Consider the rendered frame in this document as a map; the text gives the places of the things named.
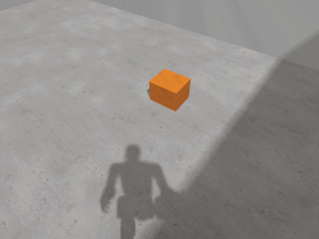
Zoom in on carton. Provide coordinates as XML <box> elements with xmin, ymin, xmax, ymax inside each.
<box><xmin>149</xmin><ymin>69</ymin><xmax>191</xmax><ymax>112</ymax></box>

